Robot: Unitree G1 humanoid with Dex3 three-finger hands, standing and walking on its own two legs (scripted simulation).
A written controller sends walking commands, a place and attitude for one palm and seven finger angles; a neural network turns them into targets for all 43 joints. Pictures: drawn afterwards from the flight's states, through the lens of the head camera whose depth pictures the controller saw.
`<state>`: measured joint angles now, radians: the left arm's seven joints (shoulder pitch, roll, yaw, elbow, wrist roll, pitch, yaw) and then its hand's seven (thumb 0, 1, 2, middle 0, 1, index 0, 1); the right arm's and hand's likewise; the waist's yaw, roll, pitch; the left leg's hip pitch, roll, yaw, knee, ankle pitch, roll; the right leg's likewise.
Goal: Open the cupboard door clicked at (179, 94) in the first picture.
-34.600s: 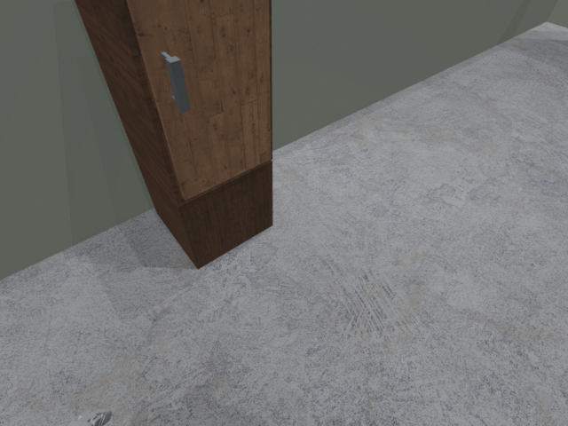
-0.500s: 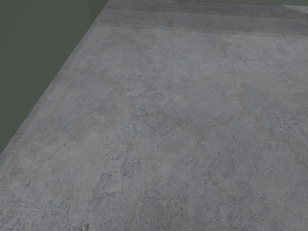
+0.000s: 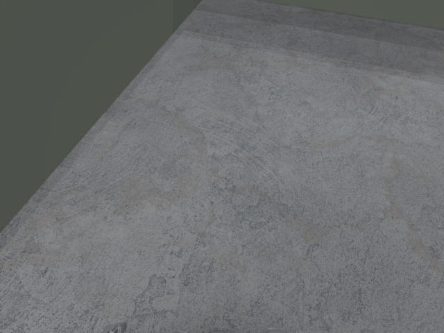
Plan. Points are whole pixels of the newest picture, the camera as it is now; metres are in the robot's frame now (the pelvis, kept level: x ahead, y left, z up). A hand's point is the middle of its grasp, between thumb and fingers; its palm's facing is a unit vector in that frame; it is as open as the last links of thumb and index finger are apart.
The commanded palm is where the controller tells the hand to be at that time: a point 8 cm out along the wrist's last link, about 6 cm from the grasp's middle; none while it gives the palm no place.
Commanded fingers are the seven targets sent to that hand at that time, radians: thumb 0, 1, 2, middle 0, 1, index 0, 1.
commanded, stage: turn to face it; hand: left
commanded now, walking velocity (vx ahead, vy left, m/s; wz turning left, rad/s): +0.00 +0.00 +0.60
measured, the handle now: out of the picture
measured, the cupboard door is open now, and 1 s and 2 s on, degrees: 45 45 45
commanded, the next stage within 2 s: none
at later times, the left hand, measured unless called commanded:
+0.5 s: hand out of the picture +0.05 +0.20 -0.19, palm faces +0.35 -0.90 -0.27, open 7.4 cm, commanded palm none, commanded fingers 0.00 0.90 0.90 -0.20 -0.30 -0.20 -0.30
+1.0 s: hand out of the picture +0.06 +0.13 -0.16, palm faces +0.62 -0.75 -0.22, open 7.4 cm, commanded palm none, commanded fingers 0.00 0.90 0.90 -0.20 -0.30 -0.20 -0.30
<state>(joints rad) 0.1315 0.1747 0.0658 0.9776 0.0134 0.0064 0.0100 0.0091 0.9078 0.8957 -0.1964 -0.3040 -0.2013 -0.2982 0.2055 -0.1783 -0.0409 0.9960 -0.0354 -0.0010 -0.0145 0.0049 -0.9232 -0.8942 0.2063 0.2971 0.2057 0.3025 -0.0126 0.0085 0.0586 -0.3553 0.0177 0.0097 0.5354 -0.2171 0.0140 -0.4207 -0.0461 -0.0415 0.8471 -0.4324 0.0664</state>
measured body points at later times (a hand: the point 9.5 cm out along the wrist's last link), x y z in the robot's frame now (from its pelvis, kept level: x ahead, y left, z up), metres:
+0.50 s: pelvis +0.07 -0.02 -0.01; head +0.13 +0.01 +0.43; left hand +0.03 +0.25 -0.16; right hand +0.28 -0.23 -0.14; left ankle +0.05 +0.09 -0.73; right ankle +0.06 -0.16 -0.67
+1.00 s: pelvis +0.12 -0.06 +0.00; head +0.17 -0.02 +0.45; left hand +0.03 +0.17 -0.15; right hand +0.36 -0.20 -0.14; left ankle +0.05 +0.04 -0.71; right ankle +0.18 -0.16 -0.73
